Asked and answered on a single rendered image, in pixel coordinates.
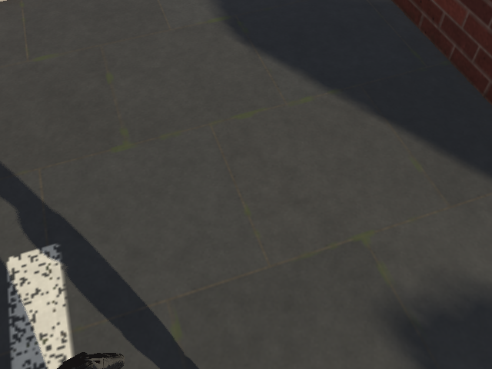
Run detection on left robot hand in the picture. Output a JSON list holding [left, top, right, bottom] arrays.
[[57, 352, 125, 369]]

